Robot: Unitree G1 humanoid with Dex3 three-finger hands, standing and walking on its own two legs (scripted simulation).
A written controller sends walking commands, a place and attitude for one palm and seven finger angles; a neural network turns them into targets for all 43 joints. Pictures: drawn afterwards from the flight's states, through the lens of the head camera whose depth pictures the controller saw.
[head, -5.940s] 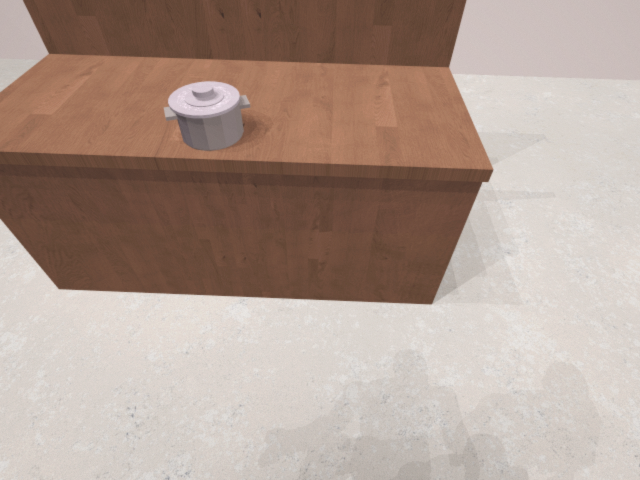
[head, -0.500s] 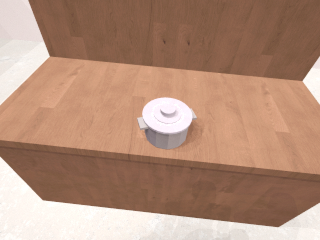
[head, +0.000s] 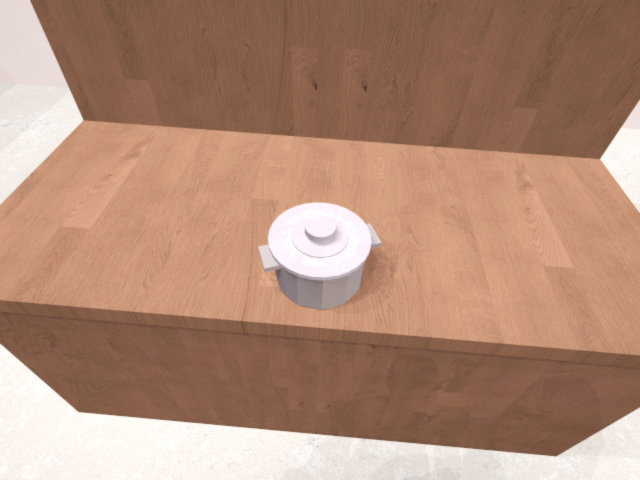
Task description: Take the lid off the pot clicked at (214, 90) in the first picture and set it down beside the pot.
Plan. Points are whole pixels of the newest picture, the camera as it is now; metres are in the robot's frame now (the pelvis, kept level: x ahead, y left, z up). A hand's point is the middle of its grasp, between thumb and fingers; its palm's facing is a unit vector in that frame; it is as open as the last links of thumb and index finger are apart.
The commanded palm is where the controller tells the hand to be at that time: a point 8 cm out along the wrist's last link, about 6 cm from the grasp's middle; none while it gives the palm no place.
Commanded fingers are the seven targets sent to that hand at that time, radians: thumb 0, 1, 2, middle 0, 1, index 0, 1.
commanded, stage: look again from close up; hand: left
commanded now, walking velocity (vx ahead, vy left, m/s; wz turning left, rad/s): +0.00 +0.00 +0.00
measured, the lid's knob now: (320, 228) +0.50 +0.03 +0.02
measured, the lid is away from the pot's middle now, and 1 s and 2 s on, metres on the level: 0.00 0.00 0.00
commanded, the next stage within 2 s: shuffle to correct the standing spot in 0.82 s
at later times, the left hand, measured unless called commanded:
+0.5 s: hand out of the picture -0.02 +0.13 -0.18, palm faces +0.02 -0.99 -0.15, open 7.4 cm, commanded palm none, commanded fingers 0.00 0.90 0.90 -0.20 -0.30 -0.20 -0.30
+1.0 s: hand out of the picture -0.03 +0.13 -0.18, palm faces +0.02 -0.99 -0.14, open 7.4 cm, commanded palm none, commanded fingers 0.00 0.90 0.90 -0.20 -0.30 -0.20 -0.30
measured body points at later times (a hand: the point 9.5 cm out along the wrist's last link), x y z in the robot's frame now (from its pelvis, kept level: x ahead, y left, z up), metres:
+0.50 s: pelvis +0.01 -0.02 +0.00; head +0.00 -0.01 +0.45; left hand -0.02 +0.18 -0.16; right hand +0.00 -0.24 -0.16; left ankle -0.01 +0.06 -0.74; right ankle +0.00 -0.15 -0.74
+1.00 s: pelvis +0.00 -0.02 +0.00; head +0.00 -0.01 +0.45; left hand -0.03 +0.18 -0.17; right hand -0.02 -0.23 -0.16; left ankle -0.01 +0.06 -0.74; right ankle +0.00 -0.15 -0.74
